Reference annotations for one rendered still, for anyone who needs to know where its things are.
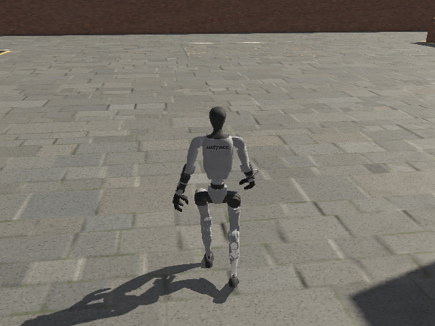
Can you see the right robot hand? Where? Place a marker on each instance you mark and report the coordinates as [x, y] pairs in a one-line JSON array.
[[251, 184]]

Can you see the robot right thigh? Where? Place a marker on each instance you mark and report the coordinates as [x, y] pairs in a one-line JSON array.
[[234, 209]]

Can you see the left robot shin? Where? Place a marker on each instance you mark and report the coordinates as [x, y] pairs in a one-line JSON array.
[[206, 236]]

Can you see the left robot upper arm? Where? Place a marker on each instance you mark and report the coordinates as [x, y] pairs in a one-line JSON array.
[[192, 154]]

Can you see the left robot hand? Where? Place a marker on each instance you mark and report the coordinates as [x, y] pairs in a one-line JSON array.
[[177, 202]]

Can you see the right robot upper arm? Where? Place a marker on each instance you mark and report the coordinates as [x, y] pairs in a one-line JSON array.
[[242, 153]]

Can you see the right robot forearm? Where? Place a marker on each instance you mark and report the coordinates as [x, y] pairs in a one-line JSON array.
[[250, 174]]

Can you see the left robot forearm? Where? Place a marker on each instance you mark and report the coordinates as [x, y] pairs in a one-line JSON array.
[[182, 182]]

